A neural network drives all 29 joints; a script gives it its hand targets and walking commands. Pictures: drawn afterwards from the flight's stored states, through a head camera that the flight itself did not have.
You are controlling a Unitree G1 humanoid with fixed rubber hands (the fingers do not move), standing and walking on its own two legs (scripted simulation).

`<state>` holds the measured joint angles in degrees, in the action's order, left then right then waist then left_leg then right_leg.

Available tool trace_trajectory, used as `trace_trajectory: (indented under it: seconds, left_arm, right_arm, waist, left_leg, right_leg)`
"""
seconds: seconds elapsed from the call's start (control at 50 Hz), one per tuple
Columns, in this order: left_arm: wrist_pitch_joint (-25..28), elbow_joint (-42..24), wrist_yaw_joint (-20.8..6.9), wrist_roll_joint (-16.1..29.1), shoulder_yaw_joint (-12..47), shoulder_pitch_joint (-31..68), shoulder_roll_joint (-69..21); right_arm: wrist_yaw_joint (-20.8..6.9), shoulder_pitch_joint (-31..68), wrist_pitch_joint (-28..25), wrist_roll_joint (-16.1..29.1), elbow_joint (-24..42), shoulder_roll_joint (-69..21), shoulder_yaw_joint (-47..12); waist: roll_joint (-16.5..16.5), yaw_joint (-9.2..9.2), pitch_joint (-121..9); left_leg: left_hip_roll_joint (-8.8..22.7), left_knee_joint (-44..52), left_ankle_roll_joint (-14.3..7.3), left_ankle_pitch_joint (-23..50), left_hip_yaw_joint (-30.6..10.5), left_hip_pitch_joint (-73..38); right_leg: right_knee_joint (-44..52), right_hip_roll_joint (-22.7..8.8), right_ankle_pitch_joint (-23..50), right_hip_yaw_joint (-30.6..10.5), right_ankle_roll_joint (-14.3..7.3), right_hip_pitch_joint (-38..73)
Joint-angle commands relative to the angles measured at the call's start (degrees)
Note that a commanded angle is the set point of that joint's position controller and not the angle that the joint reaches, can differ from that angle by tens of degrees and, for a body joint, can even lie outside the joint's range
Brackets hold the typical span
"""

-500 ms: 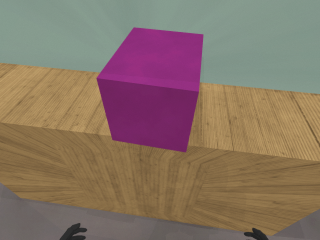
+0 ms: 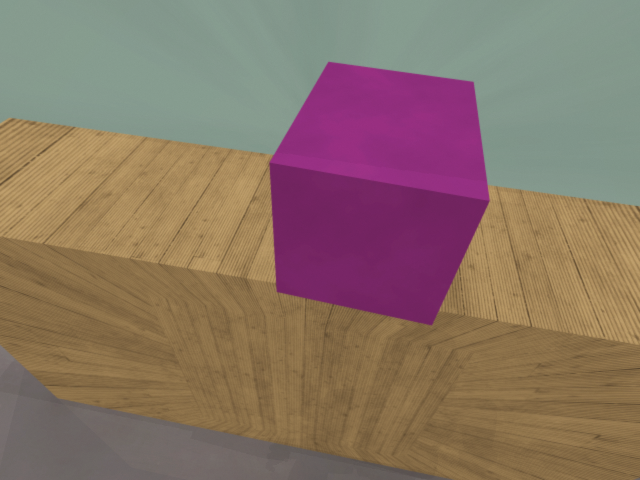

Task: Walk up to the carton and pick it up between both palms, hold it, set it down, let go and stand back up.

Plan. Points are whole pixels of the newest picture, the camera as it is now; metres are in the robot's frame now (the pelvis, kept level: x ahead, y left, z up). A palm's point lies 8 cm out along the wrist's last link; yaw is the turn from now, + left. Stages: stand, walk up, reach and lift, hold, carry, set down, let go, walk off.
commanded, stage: walk up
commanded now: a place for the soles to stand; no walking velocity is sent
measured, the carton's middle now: (376, 185) +0.51 -0.05 +0.12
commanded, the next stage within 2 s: none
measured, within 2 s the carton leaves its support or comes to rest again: neither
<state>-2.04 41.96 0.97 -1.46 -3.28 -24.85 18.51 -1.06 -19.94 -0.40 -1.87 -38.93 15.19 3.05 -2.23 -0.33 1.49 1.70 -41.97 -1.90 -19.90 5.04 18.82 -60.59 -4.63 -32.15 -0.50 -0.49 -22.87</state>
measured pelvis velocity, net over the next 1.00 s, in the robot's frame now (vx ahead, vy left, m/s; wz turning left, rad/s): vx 0.05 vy -0.01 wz -0.28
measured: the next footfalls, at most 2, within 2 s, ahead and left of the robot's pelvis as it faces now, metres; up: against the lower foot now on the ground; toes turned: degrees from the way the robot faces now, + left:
right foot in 0.18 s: +0.10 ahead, -0.12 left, +0.00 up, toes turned -9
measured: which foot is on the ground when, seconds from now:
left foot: down 0.00-1.00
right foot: up 0.00-0.16, down 0.18-1.00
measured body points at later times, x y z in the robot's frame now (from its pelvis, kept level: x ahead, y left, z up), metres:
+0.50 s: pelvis +0.04 +0.01 +0.01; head +0.06 +0.00 +0.46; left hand +0.22 +0.25 -0.08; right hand +0.14 -0.27 -0.09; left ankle +0.03 +0.11 -0.71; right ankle +0.07 -0.11 -0.71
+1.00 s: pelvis +0.05 -0.01 +0.00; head +0.06 -0.02 +0.45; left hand +0.25 +0.22 -0.09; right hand +0.09 -0.30 -0.10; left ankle +0.04 +0.11 -0.71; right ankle +0.07 -0.11 -0.71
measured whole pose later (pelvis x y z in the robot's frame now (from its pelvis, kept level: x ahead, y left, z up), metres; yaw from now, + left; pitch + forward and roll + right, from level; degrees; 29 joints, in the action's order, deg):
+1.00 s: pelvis +0.05 -0.01 +0.00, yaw -16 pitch -3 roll +1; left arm -1.2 36.3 -1.1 -0.4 -2.4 -14.4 16.7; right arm 0.4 -16.5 2.1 -1.0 -34.4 17.9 1.2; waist 0.5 0.3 4.5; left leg 7.3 -41.0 0.4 -26.5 16.8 10.3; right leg -43.1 6.0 -18.7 -8.0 -1.6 -21.0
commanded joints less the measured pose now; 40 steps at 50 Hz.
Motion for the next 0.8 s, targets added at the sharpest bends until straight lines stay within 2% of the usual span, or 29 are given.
trace_trajectory:
  seconds: [0.0,0.06,0.08,0.1,0.12,0.14,0.16,0.18,0.2,0.22,0.24,0.26,0.28,0.3,0.32,0.34,0.36,0.38,0.4,0.44,0.46,0.48,0.54,0.6,0.64,0.68,0.72,0.74,0.78]
  left_arm:
    - [1.5,-6.6,0.3,-0.5,-1.3,-1.7,5.4]
    - [1.4,-7.1,-0.5,-0.3,-1.2,-1.1,3.6]
    - [1.3,-7.3,-0.6,-0.2,-0.9,-1.2,3.2]
    - [1.7,-7.5,-0.6,-0.2,-1.1,-0.7,3.2]
    - [2.0,-7.9,-0.7,-0.3,-1.1,-1.2,2.7]
    - [2.5,-8.1,-0.9,-0.1,-1.4,-2.5,2.9]
    - [2.9,-8.5,-1.0,-0.2,-2.1,-1.6,4.5]
    - [3.1,-9.1,-0.8,-0.6,-2.8,-0.5,6.7]
    - [3.2,-10.1,-0.7,-0.1,-3.0,1.7,9.9]
    - [2.6,-9.6,-0.5,1.3,-3.1,3.8,9.9]
    - [2.3,-9.9,-0.5,1.7,-2.2,5.7,8.3]
    - [2.2,-10.1,-0.6,1.7,-1.3,8.1,7.1]
    - [2.2,-10.6,-0.7,1.9,-0.7,8.5,6.0]
    - [2.2,-10.4,-1.0,1.7,-0.4,7.6,4.8]
    - [2.2,-10.3,-1.2,1.3,-0.2,7.6,4.1]
    - [2.2,-9.8,-1.3,0.9,-0.2,6.7,3.5]
    - [2.2,-9.4,-1.4,0.7,-0.2,6.2,3.6]
    - [2.4,-9.6,-1.6,0.7,-0.2,6.5,4.0]
    - [2.5,-9.7,-1.7,0.6,-0.3,6.7,4.1]
    - [2.6,-10.4,-1.7,0.7,-0.6,9.1,5.2]
    - [2.6,-10.4,-1.7,1.0,-0.8,8.5,5.3]
    - [2.5,-10.5,-1.7,1.0,-0.9,8.8,5.9]
    - [2.1,-10.8,-1.7,1.2,-1.4,9.3,6.3]
    - [2.2,-10.7,-1.8,1.1,-1.4,9.2,6.8]
    - [2.1,-10.6,-1.7,1.1,-1.5,9.4,7.6]
    - [2.1,-10.5,-1.6,1.3,-1.4,9.6,6.8]
    - [2.0,-10.6,-1.6,1.3,-1.5,10.1,7.5]
    - [2.1,-10.6,-1.6,1.2,-1.6,9.7,7.8]
    - [2.0,-10.4,-1.6,1.3,-1.6,9.7,7.6]
  right_arm:
    - [1.8,2.3,-1.0,-0.3,5.0,10.8,1.9]
    - [1.8,2.9,-1.0,-0.5,5.0,10.0,1.1]
    - [1.8,4.1,-0.8,-0.7,5.3,10.4,1.1]
    - [1.6,4.0,-0.4,-0.2,5.6,10.4,0.6]
    - [1.5,4.4,-0.1,0.1,5.9,11.0,0.5]
    - [1.3,6.1,0.4,0.7,6.1,12.1,0.3]
    - [1.1,6.3,0.5,1.1,7.0,11.3,-0.1]
    - [0.8,4.5,0.4,1.6,7.5,8.5,-1.2]
    - [0.6,1.0,0.8,2.3,7.3,5.9,-1.9]
    - [1.0,0.9,1.4,2.2,6.5,6.8,-1.2]
    - [1.0,2.1,1.2,1.9,7.2,8.1,-0.9]
    - [1.2,2.2,0.5,1.8,7.2,8.2,-1.0]
    - [1.2,2.6,-0.1,1.5,7.5,8.9,-0.8]
    - [1.2,2.6,-0.8,1.1,7.4,10.3,-0.5]
    - [1.4,3.1,-1.4,0.7,7.4,11.9,-0.2]
    - [1.4,3.9,-1.5,0.7,7.6,12.2,-0.1]
    - [1.4,4.4,-1.3,0.9,7.8,12.2,-0.2]
    - [1.4,4.2,-1.1,1.1,8.1,11.5,-0.5]
    - [1.4,4.0,-0.7,1.1,8.1,11.3,-0.4]
    - [1.2,3.8,-0.1,1.6,8.6,10.8,-0.6]
    - [1.2,4.5,0.3,1.4,9.0,11.4,-0.4]
    - [1.2,4.4,0.5,1.4,9.2,11.3,-0.4]
    - [1.2,5.6,1.2,1.5,9.6,10.5,-0.4]
    - [1.2,6.8,1.5,1.6,10.0,10.8,-0.1]
    - [1.2,6.0,1.5,1.4,10.3,10.6,0.0]
    - [1.2,6.2,1.6,1.3,10.1,11.1,0.3]
    - [1.3,5.6,1.7,1.5,9.9,10.7,0.2]
    - [1.2,5.5,1.7,1.6,9.8,11.0,0.3]
    - [1.3,4.7,1.7,1.5,10.1,10.6,0.7]
  waist:
    - [9.0,0.32,6.5]
    - [10.0,0.52,6.5]
    - [11.7,0.07,6.3]
    - [11.8,0.44,4.3]
    - [12.3,-0.26,2.9]
    - [12.2,-1.84,0.9]
    - [8.1,-2.20,1.0]
    - [0.9,-1.78,0.4]
    - [-4.7,0.13,-1.3]
    - [-5.0,-0.04,-0.7]
    - [-3.1,0.22,1.5]
    - [-2.7,1.14,1.7]
    - [-1.8,0.93,1.5]
    - [0.3,0.85,0.6]
    - [1.6,0.29,1.3]
    - [2.9,-0.51,0.5]
    - [3.1,-0.81,0.7]
    - [3.1,-0.49,-1.4]
    - [4.4,-0.23,-2.9]
    - [3.3,0.64,-3.7]
    - [4.0,0.03,-3.9]
    - [2.2,0.33,-4.4]
    - [1.1,0.11,-4.0]
    - [3.6,-0.47,-2.3]
    - [1.8,-0.06,-3.6]
    - [1.6,-0.25,-3.0]
    - [-0.4,-0.11,-3.3]
    - [0.6,-0.24,-3.1]
    - [0.5,-0.21,-1.9]
  left_leg:
    - [19.2,26.4,-13.3,-1.6,-22.8,1.6]
    - [18.7,24.6,-11.9,7.1,-15.7,2.4]
    - [18.5,22.5,-11.3,10.5,-14.0,1.6]
    - [16.6,19.7,-10.0,15.1,-10.4,2.3]
    - [15.6,17.5,-8.4,17.3,-7.9,2.5]
    - [14.4,15.0,-6.9,12.5,-5.8,5.9]
    - [13.4,13.7,-4.6,5.3,-4.5,8.7]
    - [11.1,8.1,-1.8,0.8,-1.6,11.4]
    - [4.1,1.7,1.2,-8.2,1.5,6.5]
    - [1.9,0.1,1.1,-10.3,-0.5,-0.5]
    - [2.2,3.7,0.9,-6.8,-2.0,-1.7]
    - [3.7,8.8,0.3,-2.5,-3.5,-3.8]
    - [5.7,13.0,-0.2,-0.4,-5.2,-5.3]
    - [9.0,16.8,-1.2,0.1,-7.9,-4.8]
    - [12.9,19.5,-1.6,5.7,-9.6,-3.0]
    - [14.2,19.3,-2.3,11.9,-8.6,-3.3]
    - [14.0,18.0,-2.6,17.2,-5.9,-4.5]
    - [12.6,16.3,-2.4,18.3,-3.1,-6.1]
    - [12.0,15.0,-2.2,18.6,-0.8,-7.7]
    - [11.4,13.7,-2.2,17.7,0.5,-8.2]
    - [11.1,13.0,-2.4,15.6,1.3,-8.7]
    - [11.2,12.5,-2.6,13.0,1.3,-8.1]
    - [10.3,12.1,-2.3,4.3,1.1,-7.6]
    - [9.4,10.8,-1.6,5.8,1.9,-8.5]
    - [9.6,10.5,-2.0,4.0,1.1,-10.0]
    - [9.4,10.1,-2.0,4.4,1.9,-11.1]
    - [8.8,8.9,-1.4,4.1,2.6,-10.7]
    - [7.8,7.9,-0.7,4.0,3.2,-10.8]
    - [6.7,7.4,-0.3,2.4,2.6,-11.7]
  right_leg:
    - [-2.8,-0.5,4.5,-5.7,1.0,-7.2]
    - [8.0,0.9,5.6,-2.9,1.8,-1.4]
    - [12.6,0.8,6.6,-2.1,1.5,0.4]
    - [17.2,2.0,8.9,-0.4,1.1,4.5]
    - [21.3,3.6,14.1,1.2,0.4,7.7]
    - [26.1,4.2,20.1,1.2,-0.2,13.3]
    - [28.9,4.2,22.7,-1.9,-1.4,15.4]
    - [32.0,-1.4,24.0,-10.7,-3.7,17.2]
    - [38.3,-9.2,13.8,-24.1,-8.9,9.7]
    - [40.9,-9.8,6.3,-26.7,-12.7,2.1]
    - [41.1,-7.8,6.8,-24.8,-11.9,-1.1]
    - [38.6,-5.2,14.3,-19.5,-9.3,-1.9]
    - [35.5,-1.8,19.3,-15.2,-6.3,-2.7]
    - [31.4,0.5,24.1,-11.3,-4.2,-0.7]
    - [25.7,2.9,29.8,-7.4,-2.4,1.8]
    - [25.0,3.3,31.9,-6.0,-1.7,3.8]
    - [25.6,3.1,32.9,-6.0,-1.8,4.2]
    - [26.2,2.8,34.7,-6.5,-2.3,5.5]
    - [25.4,3.0,36.3,-6.5,-2.6,5.2]
    - [24.9,3.1,38.8,-7.9,-3.0,5.9]
    - [24.6,3.2,38.8,-8.5,-3.2,5.5]
    - [24.7,3.2,37.8,-9.1,-3.3,6.0]
    - [25.5,3.3,33.1,-12.5,-4.9,4.1]
    - [25.6,3.2,35.5,-14.3,-5.5,2.5]
    - [25.9,3.7,33.8,-14.8,-5.5,1.7]
    - [26.1,4.1,34.0,-15.1,-5.5,0.3]
    - [27.0,3.9,34.7,-15.5,-5.8,1.1]
    - [27.6,3.4,35.4,-16.9,-6.5,1.4]
    - [28.6,2.9,34.6,-18.9,-7.5,-1.3]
